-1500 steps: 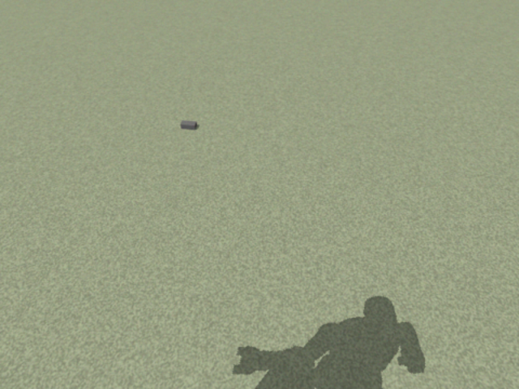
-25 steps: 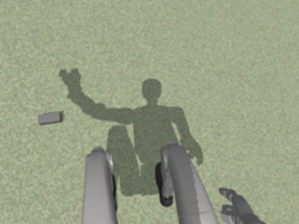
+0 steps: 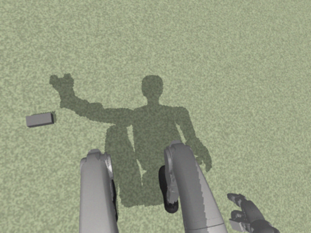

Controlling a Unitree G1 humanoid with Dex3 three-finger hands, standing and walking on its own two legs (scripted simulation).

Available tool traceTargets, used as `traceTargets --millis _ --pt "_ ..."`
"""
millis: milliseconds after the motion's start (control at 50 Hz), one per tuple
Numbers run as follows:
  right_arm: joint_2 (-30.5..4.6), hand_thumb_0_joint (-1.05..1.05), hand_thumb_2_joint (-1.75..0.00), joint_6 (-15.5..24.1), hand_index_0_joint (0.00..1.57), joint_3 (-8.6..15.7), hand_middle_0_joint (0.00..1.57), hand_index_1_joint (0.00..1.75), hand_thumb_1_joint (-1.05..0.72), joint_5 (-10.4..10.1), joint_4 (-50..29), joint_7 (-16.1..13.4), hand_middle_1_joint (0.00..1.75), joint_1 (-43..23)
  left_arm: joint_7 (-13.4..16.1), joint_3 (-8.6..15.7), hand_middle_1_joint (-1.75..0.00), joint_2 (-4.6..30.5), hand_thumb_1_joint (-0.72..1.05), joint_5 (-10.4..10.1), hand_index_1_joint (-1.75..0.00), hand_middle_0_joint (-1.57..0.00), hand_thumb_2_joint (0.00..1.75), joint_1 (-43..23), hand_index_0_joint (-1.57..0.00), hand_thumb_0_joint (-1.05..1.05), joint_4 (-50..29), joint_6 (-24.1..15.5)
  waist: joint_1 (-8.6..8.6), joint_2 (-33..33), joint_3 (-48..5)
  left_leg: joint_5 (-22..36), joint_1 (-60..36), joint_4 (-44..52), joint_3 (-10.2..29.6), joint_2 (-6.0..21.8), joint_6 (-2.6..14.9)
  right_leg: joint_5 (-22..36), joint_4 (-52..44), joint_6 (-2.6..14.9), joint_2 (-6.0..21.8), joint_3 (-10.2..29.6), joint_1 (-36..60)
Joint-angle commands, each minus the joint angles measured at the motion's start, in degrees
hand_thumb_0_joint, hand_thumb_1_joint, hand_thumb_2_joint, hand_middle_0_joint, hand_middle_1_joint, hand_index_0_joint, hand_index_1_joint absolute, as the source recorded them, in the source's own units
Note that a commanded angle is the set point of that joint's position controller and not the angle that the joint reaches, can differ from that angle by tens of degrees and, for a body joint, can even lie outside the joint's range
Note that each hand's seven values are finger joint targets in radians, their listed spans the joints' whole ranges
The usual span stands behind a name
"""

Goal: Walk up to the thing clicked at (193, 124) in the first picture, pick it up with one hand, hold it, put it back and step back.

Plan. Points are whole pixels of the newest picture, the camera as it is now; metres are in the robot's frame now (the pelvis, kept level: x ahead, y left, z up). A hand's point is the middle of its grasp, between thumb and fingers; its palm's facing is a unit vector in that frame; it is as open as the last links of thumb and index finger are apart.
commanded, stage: approach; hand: left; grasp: from above
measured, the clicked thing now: (40, 120) +0.47 +0.38 -0.47
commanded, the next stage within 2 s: rest palm in 0.74 s
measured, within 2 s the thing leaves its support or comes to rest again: neither
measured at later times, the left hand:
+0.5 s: hand (32, 113) +0.46 +0.36 -0.34, palm faces -0.46 -0.08 -0.88, open 13.3 cm
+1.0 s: hand (27, 117) +0.45 +0.39 -0.35, palm faces -0.42 -0.09 -0.90, open 14.0 cm
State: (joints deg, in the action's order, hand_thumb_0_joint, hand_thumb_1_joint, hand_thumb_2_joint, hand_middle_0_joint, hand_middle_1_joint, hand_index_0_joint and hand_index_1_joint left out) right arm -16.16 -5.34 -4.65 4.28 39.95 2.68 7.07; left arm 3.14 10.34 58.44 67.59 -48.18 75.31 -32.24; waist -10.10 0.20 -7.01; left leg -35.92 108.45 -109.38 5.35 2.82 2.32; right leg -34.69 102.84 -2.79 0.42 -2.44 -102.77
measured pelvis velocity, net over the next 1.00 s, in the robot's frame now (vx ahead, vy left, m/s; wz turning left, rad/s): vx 0.00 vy -0.01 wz -0.10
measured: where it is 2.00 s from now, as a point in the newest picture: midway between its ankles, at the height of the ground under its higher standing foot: (140, 203)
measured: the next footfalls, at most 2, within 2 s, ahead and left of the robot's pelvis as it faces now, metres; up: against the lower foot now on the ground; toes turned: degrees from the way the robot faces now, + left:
none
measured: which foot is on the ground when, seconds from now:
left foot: down 0.00-1.00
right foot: down 0.00-1.00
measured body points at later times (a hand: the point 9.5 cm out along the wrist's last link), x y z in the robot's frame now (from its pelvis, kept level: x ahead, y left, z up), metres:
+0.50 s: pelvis -0.01 -0.01 -0.16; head +0.26 +0.09 +0.18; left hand +0.48 +0.36 -0.29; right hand +0.05 -0.28 -0.26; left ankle +0.08 +0.11 -0.46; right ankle +0.10 -0.16 -0.46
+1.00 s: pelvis +0.00 -0.01 -0.18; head +0.25 +0.10 +0.17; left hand +0.47 +0.39 -0.30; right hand +0.09 -0.30 -0.25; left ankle +0.08 +0.11 -0.46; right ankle +0.10 -0.16 -0.45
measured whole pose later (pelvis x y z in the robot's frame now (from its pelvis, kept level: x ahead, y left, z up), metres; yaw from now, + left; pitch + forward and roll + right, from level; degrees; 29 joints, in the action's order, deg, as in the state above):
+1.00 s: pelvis +0.00 -0.01 -0.18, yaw -6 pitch +29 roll -14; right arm -18.2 0.9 -8.1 10.2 38.7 9.3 2.5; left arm 21.6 14.6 64.1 75.1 -52.5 85.3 -21.1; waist -14.4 -4.7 3.9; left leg -40.3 135.5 -145.2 12.5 1.2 1.4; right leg -39.4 136.1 -4.6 -1.9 -5.3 -127.1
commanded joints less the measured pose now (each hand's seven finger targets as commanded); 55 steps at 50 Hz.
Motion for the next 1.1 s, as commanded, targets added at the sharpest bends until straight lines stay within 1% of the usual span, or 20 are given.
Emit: traceTargets --millis 0,100,200,260,340,360,400,500,660,680,760,820,840,880,920,960,1000,1020,1040,1080 --pt "-12.4 0.00 -0.89 -0.2 0.20 3.6 0.20 0.30 -0.89 2.5 -0.9 0.7 0.30 5.9 8.0 6.0 -0.87 20.0 -0.35 3.6 -0.86 -0.23 0.83 -17.1 -0.24 0.00 -3.7 -3.6 0.46 14.8 -29.8 11.1 -25.3 6.7 1.2 -1.0 -0.57 8.5 -1.7 5.01 -2.0 -2.4 1.5" --pt "-14.2 0.00 -0.89 -0.6 0.20 4.5 0.20 0.30 -0.90 4.5 1.0 2.6 0.30 5.6 16.7 9.3 -0.82 24.9 -0.39 9.4 -0.84 -0.25 0.88 -23.3 -0.23 0.00 -4.8 -3.6 0.63 20.4 -39.0 14.7 -28.0 -0.3 1.1 -1.5 -1.39 10.0 6.2 4.03 -1.6 -3.5 -3.1" --pt "-15.3 0.00 -0.90 0.8 0.20 5.7 0.20 0.30 -0.90 4.8 2.7 2.7 0.30 6.6 22.5 7.6 -0.79 23.8 -0.44 11.8 -0.83 -0.25 0.93 -29.8 -0.21 0.00 -3.1 0.8 -2.38 25.6 -38.7 9.2 -28.2 -2.7 2.8 -1.3 -2.03 6.3 11.4 3.14 -1.4 -5.9 -12.5" --pt "-15.2 0.00 -0.89 1.8 0.20 5.3 0.20 0.30 -0.90 4.8 3.4 2.5 0.30 7.3 23.4 5.3 -0.79 22.3 -0.41 12.2 -0.83 -0.26 0.90 -32.3 -0.23 0.00 -0.5 4.4 -4.06 25.8 -37.8 3.9 -22.8 -5.6 1.2 -1.5 -1.70 3.2 13.1 3.18 -1.4 -6.4 -14.6" --pt "-15.3 0.00 -0.89 3.5 0.20 4.0 0.20 0.30 -0.90 5.0 3.7 2.6 0.30 9.4 22.2 2.7 -0.84 20.3 -0.41 11.5 -0.85 -0.24 0.88 -33.5 -0.22 0.00 3.8 8.3 -6.16 23.4 -34.5 1.2 -16.6 -10.0 0.9 -1.8 -1.13 1.8 15.0 3.10 -1.1 -6.8 -16.0" --pt "-15.0 0.00 -0.89 3.7 0.20 3.5 0.20 0.30 -0.90 5.0 3.8 2.6 0.30 9.2 21.5 1.6 -0.84 19.3 -0.39 11.5 -0.85 -0.23 0.87 -33.0 -0.23 0.00 5.4 9.1 -5.90 23.1 -33.3 0.7 -15.1 -11.1 0.7 -1.9 -1.01 1.5 15.5 3.37 -1.3 -6.9 -16.9" --pt "-15.6 0.00 -0.89 4.2 0.20 2.7 0.20 0.30 -0.90 5.1 3.1 2.8 0.30 9.8 20.3 0.8 -0.86 19.7 -0.38 11.4 -0.85 -0.23 0.85 -32.1 -0.24 0.00 6.4 9.9 -7.14 21.4 -31.5 2.2 -13.3 -13.3 1.0 -1.9 -0.93 2.8 16.7 3.38 -1.3 -7.1 -16.9" --pt "-16.5 0.00 -0.89 4.6 0.20 0.2 0.20 0.30 -0.90 5.5 1.6 3.7 0.30 9.8 19.6 1.7 -0.89 22.1 -0.39 10.8 -0.87 -0.19 0.85 -27.8 -0.21 0.00 9.7 9.5 -7.18 20.8 -28.6 8.3 -10.9 -16.3 1.1 -1.9 -1.17 7.1 19.4 3.43 -2.2 -8.2 -13.2" --pt "-18.4 0.00 -0.89 4.5 0.20 -1.3 0.20 0.30 -0.89 6.6 -1.1 4.7 0.30 8.5 23.1 9.6 -0.81 31.3 -0.42 10.9 -0.83 -0.22 0.90 -18.2 -0.20 0.00 5.7 6.7 -4.61 25.6 -31.2 20.2 -15.7 -19.4 1.3 -0.6 -2.10 14.6 23.1 3.59 -3.9 -9.3 -7.5" --pt "-18.7 0.00 -0.89 4.5 0.20 -1.4 0.20 0.30 -0.89 6.7 -1.4 4.7 0.30 7.5 24.0 11.5 -0.79 32.8 -0.43 10.2 -0.81 -0.22 0.89 -18.0 -0.20 0.00 3.0 6.3 -3.84 27.0 -32.4 20.5 -16.6 -19.3 1.5 -0.5 -2.20 14.7 23.4 3.62 -4.0 -9.4 -6.9" --pt "-18.6 0.00 -0.89 5.1 0.20 0.0 0.20 0.30 -0.89 6.8 -2.5 4.9 0.30 4.9 25.9 14.0 -0.75 33.1 -0.48 8.7 -0.79 -0.20 0.92 -15.8 -0.17 0.00 -4.7 6.9 -2.70 31.3 -34.4 19.5 -17.6 -19.9 0.7 -0.1 -2.66 14.6 24.3 3.90 -4.3 -8.9 -7.2" --pt "-18.0 0.00 -0.89 5.8 0.20 0.9 0.20 0.30 -0.89 6.6 -2.0 5.3 0.30 5.7 25.0 13.2 -0.74 30.3 -0.49 7.9 -0.79 -0.21 0.95 -14.8 -0.16 0.00 -5.0 8.9 -3.31 30.2 -30.7 15.9 -13.6 -20.4 -0.4 -0.2 -2.28 12.9 23.1 3.72 -4.2 -8.3 -8.2" --pt "-17.6 0.00 -0.89 6.0 0.20 1.1 0.20 0.30 -0.89 6.6 -1.7 5.5 0.30 6.0 24.2 12.0 -0.75 28.4 -0.50 7.5 -0.79 -0.18 0.93 -13.9 -0.13 0.00 -3.3 9.8 -3.21 28.6 -29.5 13.6 -11.6 -20.4 -0.2 -0.2 -2.07 11.4 22.6 3.83 -4.4 -8.5 -9.6" --pt "-17.5 0.00 -0.89 6.4 0.20 1.2 0.20 0.30 -0.89 6.4 -0.6 5.7 0.30 7.1 21.8 7.6 -0.80 23.2 -0.51 7.2 -0.83 -0.14 0.94 -14.2 -0.11 0.00 1.7 11.0 -4.83 25.5 -23.8 9.6 -6.5 -20.0 0.1 -0.4 -1.72 9.1 21.9 3.89 -4.1 -9.3 -12.4" --pt "-18.0 0.00 -0.89 6.3 0.20 1.6 0.20 0.30 -0.90 6.4 -0.1 5.9 0.30 7.7 19.7 5.0 -0.84 19.6 -0.51 6.5 -0.86 -0.14 0.93 -14.6 -0.12 0.00 4.1 11.4 -5.96 21.4 -21.4 6.8 -3.2 -19.8 0.9 -0.7 -1.37 7.5 21.2 3.68 -4.1 -10.3 -12.7" --pt "-18.9 0.00 -0.89 6.3 0.20 1.4 0.20 0.30 -0.89 6.1 -1.0 5.9 0.30 6.8 17.6 1.9 -0.89 17.7 -0.50 5.9 -0.89 -0.11 0.93 -15.9 -0.11 0.00 6.5 11.2 -7.23 17.7 -19.5 5.3 -1.5 -19.7 2.1 -0.8 -1.10 6.8 21.3 3.51 -3.9 -10.7 -13.2" --pt "-19.2 0.00 -0.89 5.8 0.20 0.3 0.20 0.30 -0.89 6.3 -1.0 6.0 0.30 6.8 16.4 1.9 -0.95 18.1 -0.46 5.9 -0.92 -0.09 0.90 -15.9 -0.12 0.00 10.7 10.0 -8.58 12.8 -17.5 2.8 0.1 -19.1 3.7 -0.7 -0.80 5.1 21.1 3.20 -3.8 -11.5 -12.7" --pt "-19.6 0.00 -0.89 5.9 0.20 0.3 0.20 0.30 -0.89 6.2 -1.4 5.9 0.30 5.9 15.6 -0.8 -0.96 16.1 -0.45 5.6 -0.92 -0.09 0.88 -18.3 -0.13 0.00 9.8 8.8 -9.25 11.7 -16.8 1.6 0.8 -19.9 3.5 -0.8 -0.53 4.4 20.5 2.98 -3.9 -11.2 -12.4" --pt "-18.8 0.00 -0.90 5.8 0.20 -0.9 0.20 0.30 -0.90 6.5 -1.1 5.9 0.30 5.6 15.3 -1.2 -0.97 15.7 -0.44 5.3 -0.93 -0.10 0.88 -19.3 -0.13 0.00 10.6 7.5 -9.73 10.6 -17.1 1.3 -0.4 -19.6 4.5 -0.6 -0.55 4.0 20.8 2.88 -3.9 -11.7 -12.2" --pt "-18.5 0.00 -0.90 5.8 0.20 -2.2 0.20 0.30 -0.90 6.9 -1.3 5.8 0.30 4.2 14.9 -2.4 -1.01 16.6 -0.45 5.5 -0.97 -0.07 0.89 -21.1 -0.12 0.00 9.1 4.5 -9.08 12.7 -18.1 2.0 -3.4 -20.1 4.6 -0.5 -0.56 4.0 21.0 2.93 -4.1 -11.3 -11.3"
